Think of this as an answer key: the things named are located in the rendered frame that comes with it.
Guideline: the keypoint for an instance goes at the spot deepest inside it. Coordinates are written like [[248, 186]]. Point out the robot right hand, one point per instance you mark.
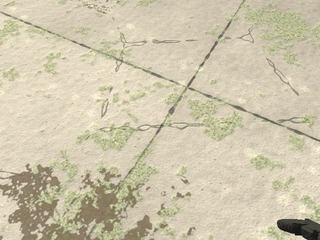
[[307, 228]]

